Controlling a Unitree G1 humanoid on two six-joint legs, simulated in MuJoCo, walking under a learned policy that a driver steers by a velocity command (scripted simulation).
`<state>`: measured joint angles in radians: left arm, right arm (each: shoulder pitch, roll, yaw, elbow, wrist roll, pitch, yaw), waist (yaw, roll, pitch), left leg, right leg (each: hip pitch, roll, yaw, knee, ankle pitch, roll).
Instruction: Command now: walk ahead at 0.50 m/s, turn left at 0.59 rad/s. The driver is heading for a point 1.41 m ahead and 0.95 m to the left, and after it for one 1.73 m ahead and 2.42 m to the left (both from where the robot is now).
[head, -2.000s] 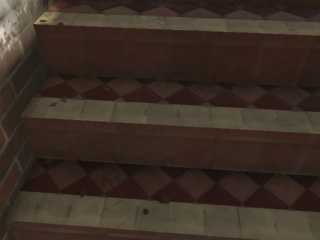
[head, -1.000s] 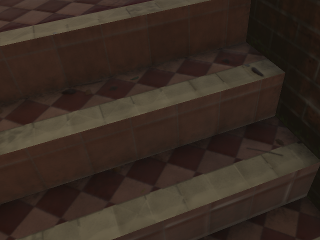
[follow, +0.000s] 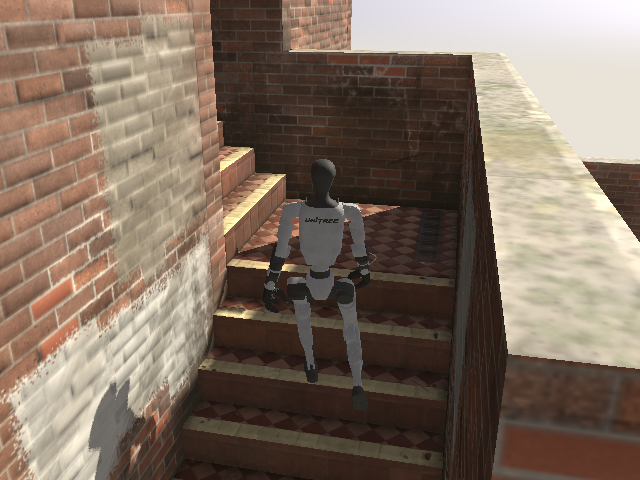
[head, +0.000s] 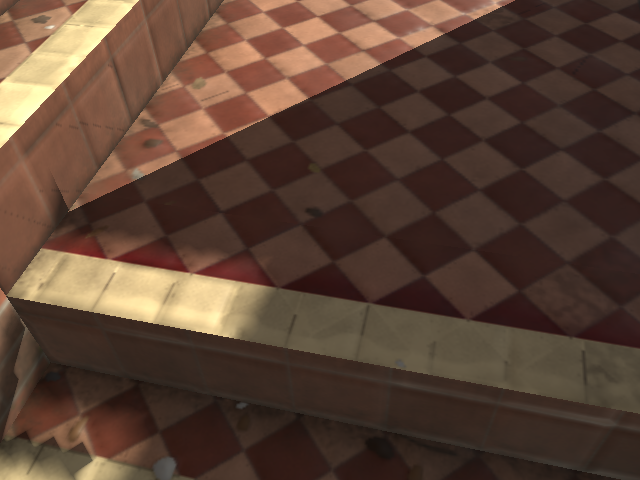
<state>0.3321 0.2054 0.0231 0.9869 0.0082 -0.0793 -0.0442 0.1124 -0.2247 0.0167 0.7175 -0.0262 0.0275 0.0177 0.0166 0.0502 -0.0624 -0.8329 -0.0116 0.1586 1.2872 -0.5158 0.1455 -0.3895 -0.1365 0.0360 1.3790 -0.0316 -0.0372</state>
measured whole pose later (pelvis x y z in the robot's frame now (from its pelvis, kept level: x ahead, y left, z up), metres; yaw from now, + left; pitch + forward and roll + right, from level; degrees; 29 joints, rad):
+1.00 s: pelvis +0.37 +0.22 +0.27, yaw +34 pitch +3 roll +0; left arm 0.37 0.23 0.05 0.86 -0.02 -0.02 0.03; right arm 0.26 -0.15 0.01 0.78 -0.02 -0.03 0.01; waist 0.03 -0.01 -0.09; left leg -0.58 0.06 0.13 0.88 -0.35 0.04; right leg -0.41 -0.07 0.12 1.55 -0.43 0.03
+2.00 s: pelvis +0.73 +0.30 +0.49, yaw +34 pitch +3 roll +2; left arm 0.65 0.00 -0.05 1.12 0.05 -0.05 0.00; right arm 0.16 -0.05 0.05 0.75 0.02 -0.04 0.04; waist 0.10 0.03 -0.09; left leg -1.36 0.04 0.00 2.14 -0.25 0.08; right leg -0.10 0.03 -0.02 0.55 -0.51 -0.07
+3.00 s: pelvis +1.31 +0.53 +0.71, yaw +48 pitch +0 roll +1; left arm 0.51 0.15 -0.01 0.99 0.07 -0.03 0.01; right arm 0.05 -0.12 0.05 0.64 0.03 -0.03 0.05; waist 0.04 0.05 -0.04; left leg -1.28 -0.04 -0.04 2.43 -0.21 0.11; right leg -0.19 -0.10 -0.20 0.47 -0.27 0.00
